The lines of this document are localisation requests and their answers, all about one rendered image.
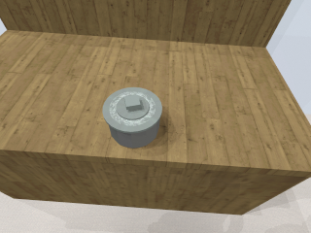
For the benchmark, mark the table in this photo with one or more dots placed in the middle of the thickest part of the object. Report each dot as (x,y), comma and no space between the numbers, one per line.
(231,134)

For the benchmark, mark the knob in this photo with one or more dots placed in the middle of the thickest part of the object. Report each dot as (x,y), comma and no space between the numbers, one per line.
(132,102)

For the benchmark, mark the pot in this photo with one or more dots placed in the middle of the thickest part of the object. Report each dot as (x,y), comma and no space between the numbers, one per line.
(135,140)

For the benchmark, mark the lid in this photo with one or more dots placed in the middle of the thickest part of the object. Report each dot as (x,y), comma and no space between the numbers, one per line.
(134,120)

